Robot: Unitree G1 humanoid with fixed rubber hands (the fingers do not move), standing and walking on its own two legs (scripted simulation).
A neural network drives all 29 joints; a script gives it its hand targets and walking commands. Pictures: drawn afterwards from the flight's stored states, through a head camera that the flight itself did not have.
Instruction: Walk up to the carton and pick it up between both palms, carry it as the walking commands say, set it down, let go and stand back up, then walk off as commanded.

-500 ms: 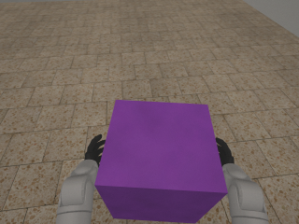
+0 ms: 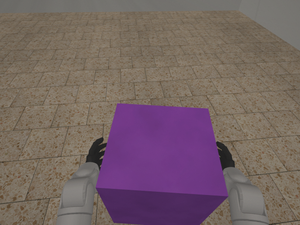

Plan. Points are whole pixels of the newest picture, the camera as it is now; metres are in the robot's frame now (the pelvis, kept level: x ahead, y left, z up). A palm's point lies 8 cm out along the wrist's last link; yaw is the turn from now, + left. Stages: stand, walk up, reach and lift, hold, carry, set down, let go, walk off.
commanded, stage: carry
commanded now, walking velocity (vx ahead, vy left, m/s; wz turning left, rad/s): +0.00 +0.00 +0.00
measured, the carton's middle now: (158, 168) +0.29 +0.00 -0.02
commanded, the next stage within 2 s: none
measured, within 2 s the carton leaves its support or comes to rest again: neither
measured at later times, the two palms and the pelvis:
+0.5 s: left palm (107, 101) +0.52 +0.19 +0.04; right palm (202, 103) +0.52 -0.16 +0.04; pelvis +0.26 +0.01 +0.00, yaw +0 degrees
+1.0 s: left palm (114, 62) +0.81 +0.20 +0.03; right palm (187, 63) +0.81 -0.14 +0.04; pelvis +0.54 +0.03 +0.01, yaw +1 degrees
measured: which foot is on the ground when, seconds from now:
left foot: down 0.00-0.24, up 0.26-0.44, down 0.46-0.78, up 0.80-0.98, down 1.00-1.00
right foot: up 0.00-0.18, down 0.20-0.48, up 0.50-0.72, down 0.74-1.00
